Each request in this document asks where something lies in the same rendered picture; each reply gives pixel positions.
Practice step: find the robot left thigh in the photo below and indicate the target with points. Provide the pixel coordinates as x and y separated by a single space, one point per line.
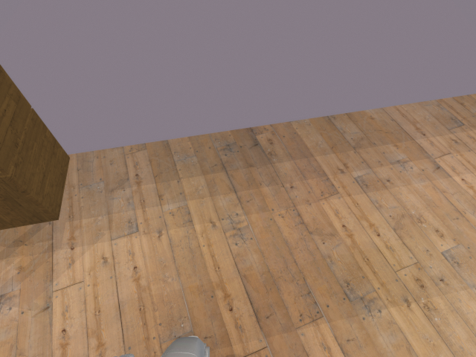
187 347

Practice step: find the cupboard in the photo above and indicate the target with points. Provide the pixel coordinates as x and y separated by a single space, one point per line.
33 165

